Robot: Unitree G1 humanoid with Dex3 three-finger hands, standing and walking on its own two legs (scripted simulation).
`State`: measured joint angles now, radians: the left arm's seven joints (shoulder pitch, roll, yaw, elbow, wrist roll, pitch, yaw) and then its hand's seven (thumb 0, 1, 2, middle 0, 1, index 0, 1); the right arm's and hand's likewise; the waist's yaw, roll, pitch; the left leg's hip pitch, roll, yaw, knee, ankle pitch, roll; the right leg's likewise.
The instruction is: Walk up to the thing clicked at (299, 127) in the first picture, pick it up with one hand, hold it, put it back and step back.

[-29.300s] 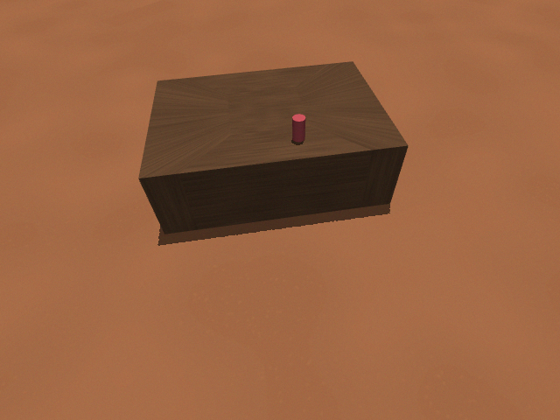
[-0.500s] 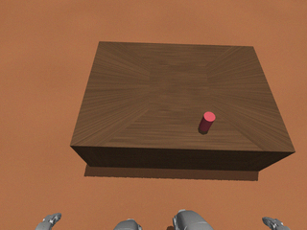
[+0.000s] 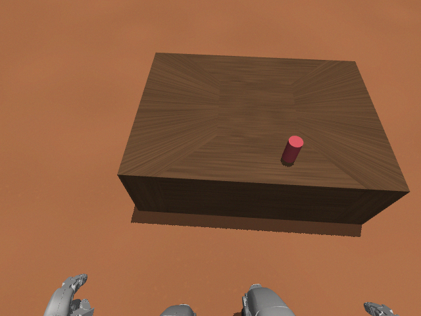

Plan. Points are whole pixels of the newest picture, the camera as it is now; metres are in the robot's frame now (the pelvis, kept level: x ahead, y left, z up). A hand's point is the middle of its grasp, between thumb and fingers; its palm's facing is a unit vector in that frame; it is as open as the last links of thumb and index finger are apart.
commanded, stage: step back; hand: right
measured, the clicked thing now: (292, 149) +0.69 -0.29 -0.34
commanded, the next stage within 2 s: none
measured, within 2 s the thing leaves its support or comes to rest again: neither
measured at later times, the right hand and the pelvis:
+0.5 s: hand out of the picture -0.05 -0.31 -0.14, palm faces +0.04 +0.92 -0.39, open 7.4 cm; pelvis -0.15 -0.03 +0.01, yaw -4 degrees
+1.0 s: hand out of the picture -0.19 -0.33 -0.14, palm faces +0.03 +0.91 -0.42, open 7.4 cm; pelvis -0.32 -0.05 +0.00, yaw -4 degrees
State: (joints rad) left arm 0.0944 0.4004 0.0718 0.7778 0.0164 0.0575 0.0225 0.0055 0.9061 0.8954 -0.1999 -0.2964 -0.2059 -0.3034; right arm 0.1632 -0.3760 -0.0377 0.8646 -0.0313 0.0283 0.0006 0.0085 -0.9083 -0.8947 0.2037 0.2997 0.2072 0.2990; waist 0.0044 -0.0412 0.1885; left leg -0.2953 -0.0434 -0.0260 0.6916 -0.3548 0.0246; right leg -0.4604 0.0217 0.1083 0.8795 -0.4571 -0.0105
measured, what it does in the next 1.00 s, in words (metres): walks backwards: right foot, then left foot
